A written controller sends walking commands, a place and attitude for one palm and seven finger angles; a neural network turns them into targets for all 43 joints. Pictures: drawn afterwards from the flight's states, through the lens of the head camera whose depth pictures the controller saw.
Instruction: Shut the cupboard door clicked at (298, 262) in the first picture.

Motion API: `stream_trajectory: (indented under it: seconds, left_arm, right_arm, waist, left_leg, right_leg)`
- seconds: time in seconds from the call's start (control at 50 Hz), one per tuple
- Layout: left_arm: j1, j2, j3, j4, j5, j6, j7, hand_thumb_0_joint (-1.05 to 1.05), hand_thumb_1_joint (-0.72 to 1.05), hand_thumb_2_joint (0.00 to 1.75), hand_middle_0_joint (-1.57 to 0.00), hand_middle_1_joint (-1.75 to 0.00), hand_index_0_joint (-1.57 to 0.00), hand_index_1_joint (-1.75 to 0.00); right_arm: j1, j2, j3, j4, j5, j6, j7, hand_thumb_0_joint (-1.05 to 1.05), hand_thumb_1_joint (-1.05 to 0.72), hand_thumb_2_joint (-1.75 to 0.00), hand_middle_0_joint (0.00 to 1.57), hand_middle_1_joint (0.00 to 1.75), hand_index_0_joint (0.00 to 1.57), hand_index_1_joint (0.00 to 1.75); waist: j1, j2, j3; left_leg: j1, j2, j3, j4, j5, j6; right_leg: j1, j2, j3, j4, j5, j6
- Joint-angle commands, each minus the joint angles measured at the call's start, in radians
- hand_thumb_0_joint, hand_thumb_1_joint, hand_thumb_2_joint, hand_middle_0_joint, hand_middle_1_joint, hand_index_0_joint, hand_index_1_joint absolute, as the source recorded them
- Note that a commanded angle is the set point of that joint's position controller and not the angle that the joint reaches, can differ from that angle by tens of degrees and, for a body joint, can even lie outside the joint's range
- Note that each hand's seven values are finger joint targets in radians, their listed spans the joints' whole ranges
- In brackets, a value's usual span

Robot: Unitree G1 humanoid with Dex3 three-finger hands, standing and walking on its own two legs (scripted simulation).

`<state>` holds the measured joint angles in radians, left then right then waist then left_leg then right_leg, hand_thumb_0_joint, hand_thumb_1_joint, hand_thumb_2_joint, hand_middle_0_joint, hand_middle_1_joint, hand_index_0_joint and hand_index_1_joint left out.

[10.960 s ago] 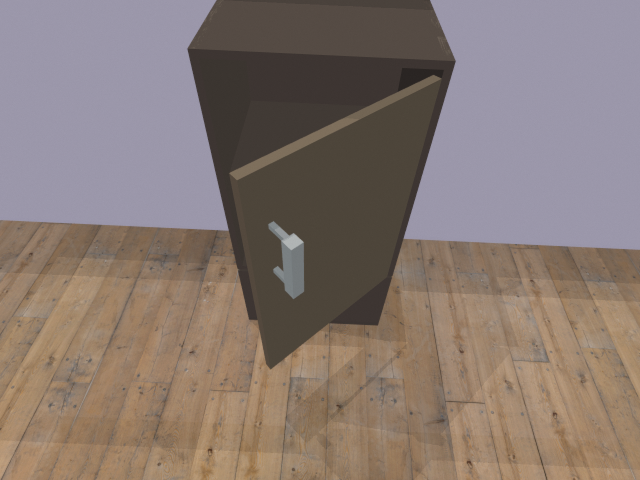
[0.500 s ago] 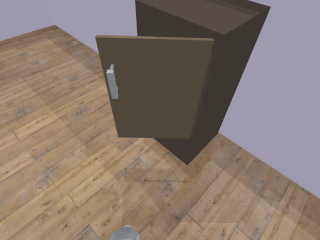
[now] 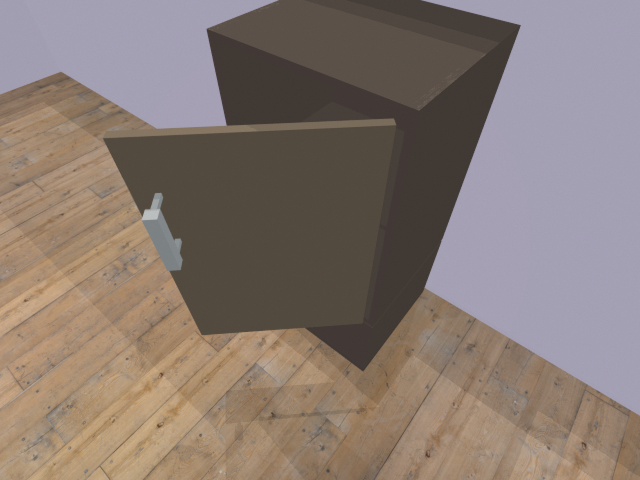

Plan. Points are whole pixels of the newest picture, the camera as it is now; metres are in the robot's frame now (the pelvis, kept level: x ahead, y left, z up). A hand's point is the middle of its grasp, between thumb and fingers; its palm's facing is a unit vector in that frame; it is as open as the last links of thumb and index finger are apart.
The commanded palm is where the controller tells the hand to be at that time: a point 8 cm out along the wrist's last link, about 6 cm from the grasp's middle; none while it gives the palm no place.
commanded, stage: come to a stop and stand still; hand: left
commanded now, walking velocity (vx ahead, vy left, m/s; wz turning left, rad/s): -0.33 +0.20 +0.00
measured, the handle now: (166, 232) +0.49 +0.28 -0.01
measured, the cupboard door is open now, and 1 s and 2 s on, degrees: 44 44 44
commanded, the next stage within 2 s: look again from close up in 1.20 s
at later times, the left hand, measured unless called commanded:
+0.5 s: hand out of the picture +0.04 +0.24 -0.19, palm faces +0.10 -0.97 -0.23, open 7.3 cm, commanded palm none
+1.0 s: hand out of the picture -0.07 +0.19 -0.17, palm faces +0.03 -0.99 -0.15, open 7.4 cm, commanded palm none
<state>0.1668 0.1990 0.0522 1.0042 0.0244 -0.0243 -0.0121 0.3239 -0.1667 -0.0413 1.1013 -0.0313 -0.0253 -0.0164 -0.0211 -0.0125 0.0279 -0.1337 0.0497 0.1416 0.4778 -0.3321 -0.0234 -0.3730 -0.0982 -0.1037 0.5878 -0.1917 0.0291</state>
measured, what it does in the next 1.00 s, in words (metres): steps on the spot: right foot, then left foot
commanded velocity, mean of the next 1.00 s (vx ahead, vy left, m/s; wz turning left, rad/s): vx -0.06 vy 0.04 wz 0.00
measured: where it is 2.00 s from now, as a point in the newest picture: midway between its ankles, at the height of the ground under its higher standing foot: outside the picture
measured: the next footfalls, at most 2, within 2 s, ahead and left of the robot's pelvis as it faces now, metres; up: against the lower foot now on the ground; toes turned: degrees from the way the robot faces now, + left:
right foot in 0.02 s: +0.10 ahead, -0.12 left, +0.00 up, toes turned -8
left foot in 0.42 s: +0.04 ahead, +0.14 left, +0.00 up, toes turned +4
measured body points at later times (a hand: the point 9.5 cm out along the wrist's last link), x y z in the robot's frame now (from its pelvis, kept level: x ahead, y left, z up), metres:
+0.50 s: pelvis -0.01 +0.03 -0.01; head +0.01 +0.06 +0.44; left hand +0.03 +0.29 -0.17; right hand +0.09 -0.20 -0.14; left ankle +0.00 +0.13 -0.73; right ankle +0.04 -0.11 -0.71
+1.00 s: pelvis -0.06 +0.03 +0.01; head -0.07 +0.03 +0.46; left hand -0.07 +0.24 -0.16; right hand -0.07 -0.19 -0.15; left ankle +0.00 +0.14 -0.73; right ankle -0.09 -0.07 -0.73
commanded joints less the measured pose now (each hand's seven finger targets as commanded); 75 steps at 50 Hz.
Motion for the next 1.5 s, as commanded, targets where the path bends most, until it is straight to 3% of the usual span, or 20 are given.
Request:
stream_trajectory:
  seconds: [0.0, 0.04, 0.08, 0.2, 0.34, 0.38, 0.4, 0.42, 0.52, 0.64, 0.72, 0.78, 0.82, 0.98, 1.26, 1.28, 1.3, 1.34, 1.42, 1.48]
  left_arm:
    - [0.228, 0.166, 0.012, 0.049, -0.006, -0.028, 0.030, 0.00, 0.90, 0.90, -0.20, -0.30, -0.20, -0.30]
    - [0.180, 0.179, 0.019, 0.036, -0.009, -0.019, 0.044, 0.00, 0.90, 0.90, -0.20, -0.30, -0.20, -0.30]
    - [0.129, 0.170, 0.026, 0.015, -0.002, 0.004, 0.060, 0.00, 0.90, 0.90, -0.20, -0.30, -0.20, -0.30]
    - [0.031, 0.160, 0.042, -0.060, 0.007, 0.032, 0.070, 0.00, 0.90, 0.90, -0.20, -0.30, -0.20, -0.30]
    - [0.002, 0.184, 0.048, -0.096, 0.013, 0.044, 0.054, 0.00, 0.90, 0.90, -0.20, -0.30, -0.20, -0.30]
    - [0.018, 0.148, 0.038, -0.098, -0.003, 0.056, 0.048, 0.00, 0.90, 0.90, -0.20, -0.30, -0.20, -0.30]
    - [0.049, 0.086, 0.028, -0.108, -0.009, 0.064, 0.044, 0.00, 0.90, 0.90, -0.20, -0.30, -0.20, -0.30]
    - [0.051, 0.066, 0.019, -0.120, -0.007, 0.072, 0.046, 0.00, 0.90, 0.90, -0.20, -0.30, -0.20, -0.30]
    - [0.131, 0.087, 0.023, -0.031, -0.001, 0.077, 0.037, 0.00, 0.90, 0.90, -0.20, -0.30, -0.20, -0.30]
    - [0.100, 0.038, -0.014, -0.018, -0.005, 0.058, 0.040, 0.00, 0.90, 0.90, -0.20, -0.30, -0.20, -0.30]
    - [0.204, 0.034, -0.025, 0.049, -0.008, 0.043, 0.050, 0.00, 0.90, 0.90, -0.20, -0.30, -0.20, -0.30]
    - [0.195, 0.062, -0.030, 0.065, -0.009, 0.024, 0.054, 0.00, 0.90, 0.90, -0.20, -0.30, -0.20, -0.30]
    - [0.151, 0.058, -0.030, 0.067, -0.012, 0.011, 0.052, 0.00, 0.90, 0.90, -0.20, -0.30, -0.20, -0.30]
    - [0.190, 0.025, -0.032, 0.082, -0.015, 0.027, 0.053, 0.00, 0.90, 0.90, -0.20, -0.30, -0.20, -0.30]
    - [0.239, -0.023, -0.033, 0.104, -0.019, 0.019, 0.055, 0.00, 0.90, 0.90, -0.20, -0.30, -0.20, -0.30]
    - [0.296, 0.005, -0.052, 0.114, 0.006, -0.015, 0.085, 0.00, 0.90, 0.90, -0.20, -0.30, -0.20, -0.30]
    - [0.219, 0.058, -0.044, 0.058, -0.003, -0.024, 0.078, 0.00, 0.90, 0.90, -0.20, -0.30, -0.20, -0.30]
    - [0.176, 0.055, -0.038, 0.025, -0.004, -0.033, 0.072, 0.00, 0.90, 0.90, -0.20, -0.30, -0.20, -0.30]
    - [0.226, 0.007, -0.041, 0.029, -0.005, -0.019, 0.071, 0.00, 0.90, 0.90, -0.20, -0.30, -0.20, -0.30]
    - [0.249, 0.002, -0.045, 0.033, -0.007, -0.010, 0.068, 0.00, 0.90, 0.90, -0.20, -0.30, -0.20, -0.30]
  right_arm:
    - [0.051, -0.032, 0.002, -0.050, 0.023, -0.011, -0.006, 0.00, -0.90, -0.90, 0.20, 0.30, 0.20, 0.30]
    - [0.026, -0.055, -0.010, -0.049, 0.028, 0.023, -0.022, 0.00, -0.90, -0.90, 0.20, 0.30, 0.20, 0.30]
    - [-0.019, -0.066, -0.017, -0.052, 0.031, 0.041, -0.025, 0.00, -0.90, -0.90, 0.20, 0.30, 0.20, 0.30]
    - [-0.069, -0.058, -0.034, -0.112, 0.013, 0.091, 0.000, 0.00, -0.90, -0.90, 0.20, 0.30, 0.20, 0.30]
    - [-0.041, -0.062, -0.027, -0.141, 0.019, 0.057, 0.006, 0.00, -0.90, -0.90, 0.20, 0.30, 0.20, 0.30]
    - [-0.004, -0.094, -0.026, -0.129, 0.017, 0.040, 0.005, 0.00, -0.90, -0.90, 0.20, 0.30, 0.20, 0.30]
    - [-0.037, -0.171, -0.039, -0.154, 0.008, 0.033, 0.005, 0.00, -0.90, -0.90, 0.20, 0.30, 0.20, 0.30]
    - [-0.086, -0.226, -0.042, -0.190, 0.006, 0.042, 0.004, 0.00, -0.90, -0.90, 0.20, 0.30, 0.20, 0.30]
    - [-0.212, -0.142, -0.013, -0.196, 0.010, 0.030, -0.019, 0.00, -0.90, -0.90, 0.20, 0.30, 0.20, 0.30]
    - [-0.087, -0.132, -0.016, -0.125, 0.015, 0.021, -0.024, 0.00, -0.90, -0.90, 0.20, 0.30, 0.20, 0.30]
    - [-0.086, -0.115, -0.014, -0.087, 0.027, 0.019, -0.018, 0.00, -0.90, -0.90, 0.20, 0.30, 0.20, 0.30]
    - [-0.073, -0.058, 0.000, -0.070, 0.033, 0.018, -0.009, 0.00, -0.90, -0.90, 0.20, 0.30, 0.20, 0.30]
    - [-0.058, -0.054, 0.001, -0.050, 0.025, 0.026, -0.008, 0.00, -0.90, -0.90, 0.20, 0.30, 0.20, 0.30]
    - [0.003, -0.047, 0.015, 0.010, 0.020, 0.033, -0.012, 0.00, -0.90, -0.90, 0.20, 0.30, 0.20, 0.30]
    - [0.079, -0.009, 0.017, 0.042, 0.021, 0.017, -0.024, 0.00, -0.90, -0.90, 0.20, 0.30, 0.20, 0.30]
    - [-0.054, -0.053, 0.025, -0.032, 0.017, 0.000, -0.007, 0.00, -0.90, -0.90, 0.20, 0.30, 0.20, 0.30]
    - [0.027, -0.009, 0.023, -0.056, 0.017, 0.012, 0.005, 0.00, -0.90, -0.90, 0.20, 0.30, 0.20, 0.30]
    - [0.073, -0.007, 0.027, -0.058, 0.008, 0.015, 0.013, 0.00, -0.90, -0.90, 0.20, 0.30, 0.20, 0.30]
    - [0.068, -0.037, 0.031, -0.076, 0.011, -0.007, 0.000, 0.00, -0.90, -0.90, 0.20, 0.30, 0.20, 0.30]
    - [0.027, -0.059, 0.030, -0.085, 0.015, -0.004, -0.005, 0.00, -0.90, -0.90, 0.20, 0.30, 0.20, 0.30]
  waist:
    - [0.056, -0.173, -0.121]
    - [0.065, -0.269, -0.103]
    - [0.070, -0.131, -0.093]
    - [0.044, -0.143, -0.068]
    - [0.015, -0.188, -0.111]
    - [-0.002, -0.064, -0.103]
    - [0.010, 0.206, -0.059]
    - [0.014, 0.300, 0.000]
    - [0.065, 0.139, 0.004]
    - [0.004, 0.133, -0.055]
    - [0.036, 0.097, -0.064]
    - [0.008, -0.005, -0.003]
    - [-0.005, -0.186, 0.031]
    - [0.008, 0.011, 0.130]
    - [0.018, 0.006, 0.058]
    - [0.064, 0.060, 0.098]
    - [-0.024, 0.031, 0.042]
    - [-0.033, 0.002, 0.012]
    - [0.002, 0.079, 0.014]
    - [0.020, 0.001, 0.054]
  left_leg:
    - [-0.238, -0.002, -0.022, 0.206, -0.164, -0.008]
    - [-0.241, 0.005, -0.091, 0.389, -0.306, -0.016]
    - [-0.297, -0.009, -0.139, 0.511, -0.275, -0.013]
    - [-0.292, -0.033, -0.151, 0.598, -0.128, -0.030]
    - [-0.112, -0.045, -0.077, 0.175, -0.011, -0.019]
    - [0.041, -0.006, -0.101, -0.066, 0.138, -0.007]
    - [0.009, 0.182, -0.332, -0.174, 0.230, 0.053]
    - [-0.166, 0.304, -0.429, -0.237, 0.285, 0.138]
    - [-0.155, 0.175, -0.282, -0.237, 0.173, 0.162]
    - [0.049, 0.207, -0.330, -0.223, 0.310, 0.205]
    - [-0.008, 0.156, -0.295, -0.181, 0.256, 0.146]
    - [-0.027, 0.029, -0.186, -0.129, 0.160, 0.039]
    - [0.014, 0.019, -0.164, -0.094, 0.166, 0.035]
    - [-0.045, 0.032, -0.189, -0.138, 0.056, 0.039]
    - [-0.068, 0.047, -0.204, -0.130, 0.114, 0.049]
    - [-0.136, 0.044, -0.163, 0.085, 0.193, 0.023]
    - [-0.144, 0.019, -0.150, 0.095, 0.045, 0.024]
    - [-0.122, 0.012, -0.135, 0.098, 0.084, 0.028]
    - [-0.143, 0.055, -0.203, 0.000, 0.217, 0.072]
    - [-0.179, 0.059, -0.218, -0.036, 0.149, 0.082]
  right_leg:
    - [0.427, -0.295, 0.247, -0.161, 0.832, -0.125]
    - [0.347, -0.335, 0.279, -0.136, 1.150, -0.218]
    - [0.356, -0.334, 0.254, -0.128, 1.035, -0.254]
    - [0.170, -0.276, 0.152, -0.186, 0.657, -0.211]
    - [0.130, -0.207, 0.158, -0.157, 0.283, -0.159]
    - [0.028, -0.130, 0.120, -0.043, 0.085, -0.088]
    - [-0.083, -0.006, 0.044, 0.088, -0.190, -0.026]
    - [-0.049, 0.058, 0.045, 0.249, -0.382, -0.004]
    - [-0.061, 0.064, 0.144, 0.475, -0.228, -0.003]
    - [0.012, 0.038, 0.095, 0.134, -0.293, 0.010]
    - [0.198, 0.038, 0.078, -0.198, -0.087, -0.004]
    - [0.151, -0.079, 0.199, -0.298, -0.013, -0.070]
    - [0.067, -0.076, 0.221, -0.330, -0.062, -0.080]
    - [-0.001, -0.024, 0.190, -0.338, -0.280, -0.064]
    - [0.084, -0.007, 0.160, -0.282, -0.140, -0.065]
    - [0.069, -0.038, 0.228, -0.301, 0.102, -0.075]
    - [0.045, -0.089, 0.253, -0.334, -0.169, -0.106]
    - [0.046, -0.068, 0.214, -0.289, -0.191, -0.129]
    - [0.108, 0.020, 0.136, -0.152, -0.071, -0.100]
    - [0.114, 0.027, 0.136, -0.154, -0.091, -0.086]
